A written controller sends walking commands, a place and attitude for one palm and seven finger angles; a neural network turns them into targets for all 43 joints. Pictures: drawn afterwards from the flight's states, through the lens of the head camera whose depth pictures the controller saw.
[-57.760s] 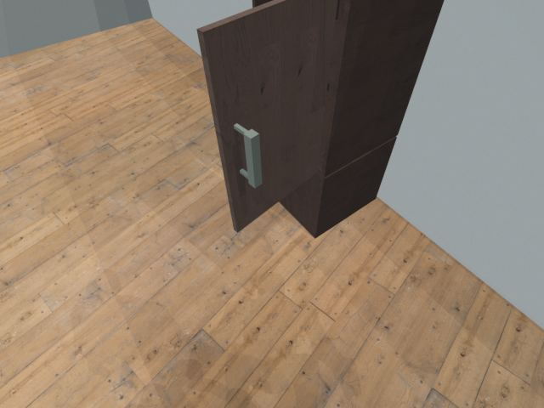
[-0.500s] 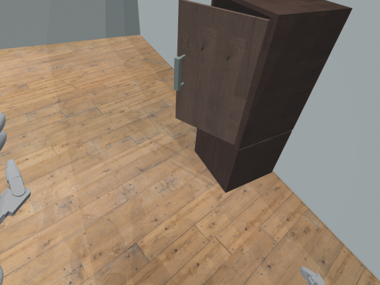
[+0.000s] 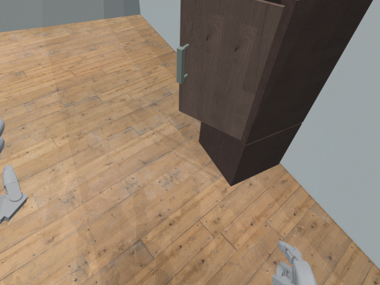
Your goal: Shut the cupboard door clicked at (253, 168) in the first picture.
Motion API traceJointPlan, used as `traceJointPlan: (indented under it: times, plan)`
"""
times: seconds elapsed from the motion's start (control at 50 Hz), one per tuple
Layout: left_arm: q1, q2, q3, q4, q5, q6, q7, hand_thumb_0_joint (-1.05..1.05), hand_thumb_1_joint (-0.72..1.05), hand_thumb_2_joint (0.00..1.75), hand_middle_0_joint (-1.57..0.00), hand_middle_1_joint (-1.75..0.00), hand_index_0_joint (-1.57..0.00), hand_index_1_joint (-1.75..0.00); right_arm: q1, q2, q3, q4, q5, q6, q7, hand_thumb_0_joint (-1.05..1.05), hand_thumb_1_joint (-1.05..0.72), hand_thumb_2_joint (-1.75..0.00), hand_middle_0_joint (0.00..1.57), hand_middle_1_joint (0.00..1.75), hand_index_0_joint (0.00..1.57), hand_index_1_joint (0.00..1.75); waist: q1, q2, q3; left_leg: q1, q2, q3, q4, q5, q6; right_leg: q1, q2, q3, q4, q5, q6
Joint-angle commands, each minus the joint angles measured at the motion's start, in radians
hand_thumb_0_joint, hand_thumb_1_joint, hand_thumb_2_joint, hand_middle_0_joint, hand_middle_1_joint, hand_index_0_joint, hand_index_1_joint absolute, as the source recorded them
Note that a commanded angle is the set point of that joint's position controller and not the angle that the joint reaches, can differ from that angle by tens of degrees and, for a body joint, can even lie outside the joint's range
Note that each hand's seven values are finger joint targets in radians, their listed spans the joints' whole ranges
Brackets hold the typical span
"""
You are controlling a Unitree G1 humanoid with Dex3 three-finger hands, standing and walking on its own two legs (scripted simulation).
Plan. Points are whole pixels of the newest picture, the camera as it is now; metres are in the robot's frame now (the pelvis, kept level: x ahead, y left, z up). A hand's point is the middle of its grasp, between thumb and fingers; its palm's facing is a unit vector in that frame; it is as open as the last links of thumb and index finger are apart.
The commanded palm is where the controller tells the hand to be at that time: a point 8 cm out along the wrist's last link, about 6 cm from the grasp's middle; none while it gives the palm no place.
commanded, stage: stop stepping back and stand still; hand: left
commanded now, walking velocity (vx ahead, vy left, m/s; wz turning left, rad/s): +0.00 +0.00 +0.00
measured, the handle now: (183, 63) +0.96 +0.07 -0.04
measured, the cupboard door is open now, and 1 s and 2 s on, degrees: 29 29 29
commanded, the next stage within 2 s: let the arm hang, fingers relaxed in 0.80 s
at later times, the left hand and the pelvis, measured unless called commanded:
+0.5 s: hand (7, 210) +0.19 +0.28 +0.16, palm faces +0.43 -0.79 -0.43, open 7.4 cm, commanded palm +0.13 +0.31 +0.18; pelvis -0.01 +0.01 +0.00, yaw +0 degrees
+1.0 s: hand (39, 242) +0.18 +0.28 +0.04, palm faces +0.21 -0.86 -0.47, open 7.4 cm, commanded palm none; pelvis -0.03 +0.03 +0.00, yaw +0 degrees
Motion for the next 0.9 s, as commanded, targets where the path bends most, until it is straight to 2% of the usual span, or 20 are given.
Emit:
traceJointPlan:
  times: [0.0,0.02,0.04,0.1,0.12,0.14,0.3,0.32,0.34,0.4,0.42,0.44,0.52,0.54,0.6,0.62,0.7,0.72,0.86,0.88]
  plan:
    - [0.047,0.183,0.138,-0.226,-0.014,-0.066,0.015,0.0,0.9,0.9,-0.2,-0.3,-0.2,-0.3,-0.052,-0.128,-0.05,-0.164,0.01,-0.028,-0.002,0.0,-0.9,-0.9,0.2,0.3,0.2,0.3,-0.006,0.097,-0.189,0.017,0.087,-0.061,-0.027,0.497,0.004,0.15,-0.106,0.105,0.017,0.563,0.011]
    - [0.077,0.198,0.158,-0.205,-0.016,-0.063,0.015,0.0,0.9,0.9,-0.2,-0.3,-0.2,-0.3,-0.051,-0.128,-0.048,-0.166,0.009,-0.026,-0.003,0.0,-0.9,-0.9,0.2,0.3,0.2,0.3,-0.005,0.098,-0.179,-0.003,0.088,-0.066,-0.035,0.487,0.001,0.151,-0.11,0.096,0.015,0.553,0.011]
    - [0.08,0.179,0.142,-0.213,-0.019,-0.063,0.012,0.0,0.9,0.9,-0.2,-0.3,-0.2,-0.3,-0.054,-0.123,-0.047,-0.171,0.012,-0.021,-0.003,0.0,-0.9,-0.9,0.2,0.3,0.2,0.3,-0.007,0.095,-0.169,-0.006,0.088,-0.063,-0.04,0.469,0.0,0.144,-0.106,0.1,0.014,0.539,0.012]
    - [0.078,0.186,0.152,-0.208,-0.023,-0.063,0.013,0.0,0.9,0.9,-0.2,-0.3,-0.2,-0.3,-0.051,-0.128,-0.047,-0.178,0.012,-0.011,-0.008,0.0,-0.9,-0.9,0.2,0.3,0.2,0.3,-0.007,0.094,-0.153,-0.02,0.093,-0.073,-0.063,0.436,0.004,0.131,-0.094,0.097,0.006,0.487,0.017]
    - [0.078,0.209,0.173,-0.207,-0.022,-0.063,0.013,0.0,0.9,0.9,-0.2,-0.3,-0.2,-0.3,-0.056,-0.13,-0.049,-0.176,0.012,-0.014,-0.01,0.0,-0.9,-0.9,0.2,0.3,0.2,0.3,-0.006,0.095,-0.152,-0.02,0.094,-0.071,-0.063,0.425,0.004,0.127,-0.099,0.096,0.002,0.483,0.017]
    - [0.062,0.184,0.146,-0.217,-0.023,-0.064,0.011,0.0,0.9,0.9,-0.2,-0.3,-0.2,-0.3,-0.055,-0.127,-0.047,-0.18,0.013,-0.014,-0.011,0.0,-0.9,-0.9,0.2,0.3,0.2,0.3,-0.008,0.1,-0.147,-0.022,0.092,-0.07,-0.067,0.413,0.004,0.125,-0.097,0.097,0.003,0.468,0.017]
    - [-0.014,0.163,0.108,-0.2,-0.011,-0.057,0.016,0.0,0.9,0.9,-0.2,-0.3,-0.2,-0.3,-0.054,-0.136,-0.046,-0.169,0.009,-0.029,-0.02,0.0,-0.9,-0.9,0.2,0.3,0.2,0.3,-0.001,0.108,-0.107,-0.05,0.09,-0.082,-0.123,0.246,0.015,0.092,-0.082,0.099,-0.033,0.31,0.027]
    - [-0.015,0.183,0.128,-0.194,-0.01,-0.057,0.016,0.0,0.9,0.9,-0.2,-0.3,-0.2,-0.3,-0.057,-0.137,-0.047,-0.164,0.008,-0.033,-0.021,0.0,-0.9,-0.9,0.2,0.3,0.2,0.3,0.002,0.095,-0.109,-0.05,0.09,-0.082,-0.124,0.224,0.015,0.093,-0.088,0.099,-0.041,0.3,0.026]
    - [-0.026,0.158,0.103,-0.204,-0.008,-0.058,0.015,0.0,0.9,0.9,-0.2,-0.3,-0.2,-0.3,-0.056,-0.132,-0.045,-0.164,0.008,-0.034,-0.02,0.0,-0.9,-0.9,0.2,0.3,0.2,0.3,-0.001,0.097,-0.107,-0.052,0.086,-0.083,-0.126,0.219,0.015,0.094,-0.087,0.102,-0.04,0.298,0.024]
    - [-0.027,0.154,0.103,-0.172,-0.009,-0.054,0.014,0.0,0.9,0.9,-0.2,-0.3,-0.2,-0.3,-0.052,-0.134,-0.045,-0.162,0.007,-0.035,-0.019,0.0,-0.9,-0.9,0.2,0.3,0.2,0.3,0.002,0.073,-0.089,-0.073,0.084,-0.087,-0.144,0.162,0.017,0.086,-0.081,0.103,-0.058,0.247,0.028]
    - [-0.028,0.17,0.118,-0.174,-0.007,-0.055,0.015,0.0,0.9,0.9,-0.2,-0.3,-0.2,-0.3,-0.057,-0.136,-0.047,-0.159,0.006,-0.038,-0.019,0.0,-0.9,-0.9,0.2,0.3,0.2,0.3,0.003,0.08,-0.089,-0.078,0.082,-0.089,-0.145,0.146,0.016,0.088,-0.088,0.104,-0.064,0.236,0.024]
    - [-0.03,0.154,0.102,-0.175,-0.007,-0.056,0.014,0.0,0.9,0.9,-0.2,-0.3,-0.2,-0.3,-0.057,-0.131,-0.044,-0.16,0.008,-0.038,-0.018,0.0,-0.9,-0.9,0.2,0.3,0.2,0.3,0.002,0.084,-0.084,-0.079,0.078,-0.086,-0.143,0.136,0.016,0.083,-0.09,0.11,-0.068,0.23,0.023]
    - [-0.028,0.165,0.114,-0.168,-0.006,-0.055,0.014,0.0,0.9,0.9,-0.2,-0.3,-0.2,-0.3,-0.06,-0.134,-0.045,-0.156,0.004,-0.04,-0.018,0.0,-0.9,-0.9,0.2,0.3,0.2,0.3,0.004,0.084,-0.077,-0.084,0.074,-0.084,-0.154,0.085,0.016,0.067,-0.09,0.114,-0.087,0.193,0.023]
    - [-0.026,0.149,0.1,-0.157,-0.008,-0.054,0.012,0.0,0.9,0.9,-0.2,-0.3,-0.2,-0.3,-0.056,-0.128,-0.041,-0.157,0.005,-0.04,-0.017,0.0,-0.9,-0.9,0.2,0.3,0.2,0.3,0.003,0.069,-0.064,-0.096,0.074,-0.09,-0.162,0.07,0.016,0.064,-0.087,0.112,-0.09,0.174,0.024]
    - [-0.041,0.147,0.094,-0.155,-0.005,-0.053,0.012,0.0,0.9,0.9,-0.2,-0.3,-0.2,-0.3,-0.058,-0.131,-0.043,-0.159,0.005,-0.041,-0.017,0.0,-0.9,-0.9,0.2,0.3,0.2,0.3,0.003,0.078,-0.053,-0.093,0.072,-0.088,-0.173,0.026,0.019,0.042,-0.08,0.114,-0.105,0.133,0.026]
    - [-0.05,0.16,0.106,-0.161,-0.004,-0.055,0.012,0.0,0.9,0.9,-0.2,-0.3,-0.2,-0.3,-0.061,-0.136,-0.044,-0.158,0.003,-0.043,-0.018,0.0,-0.9,-0.9,0.2,0.3,0.2,0.3,0.005,0.088,-0.055,-0.098,0.072,-0.096,-0.178,0.021,0.018,0.047,-0.082,0.112,-0.105,0.121,0.024]
    - [-0.052,0.147,0.093,-0.168,-0.002,-0.057,0.013,0.0,0.9,0.9,-0.2,-0.3,-0.2,-0.3,-0.059,-0.133,-0.044,-0.159,0.004,-0.047,-0.018,0.0,-0.9,-0.9,0.2,0.3,0.2,0.3,0.005,0.097,-0.068,-0.094,0.072,-0.094,-0.184,0.022,0.02,0.058,-0.074,0.103,-0.098,0.138,0.027]
    - [-0.05,0.162,0.108,-0.175,-0.002,-0.058,0.014,0.0,0.9,0.9,-0.2,-0.3,-0.2,-0.3,-0.061,-0.136,-0.045,-0.157,0.003,-0.05,-0.019,0.0,-0.9,-0.9,0.2,0.3,0.2,0.3,0.006,0.091,-0.08,-0.087,0.072,-0.098,-0.183,0.041,0.018,0.066,-0.075,0.102,-0.093,0.15,0.026]
    - [-0.038,0.139,0.086,-0.167,-0.003,-0.053,0.014,0.0,0.9,0.9,-0.2,-0.3,-0.2,-0.3,-0.056,-0.133,-0.044,-0.16,0.006,-0.049,-0.019,0.0,-0.9,-0.9,0.2,0.3,0.2,0.3,0.006,0.09,-0.082,-0.081,0.07,-0.088,-0.169,0.094,0.015,0.075,-0.076,0.099,-0.088,0.196,0.028]
    - [-0.066,-0.006,-0.326,0.586,0.064,0.082,-0.134,0.0,0.9,0.9,-0.2,-0.3,-0.2,-0.3,-0.141,-0.32,-0.081,0.055,-0.002,-0.118,0.08,0.0,-0.9,-0.9,0.2,0.3,0.2,0.3,-0.012,0.074,0.043,-0.118,0.075,-0.093,-0.007,0.297,0.016,-0.075,-0.146,0.054,0.021,0.316,0.013]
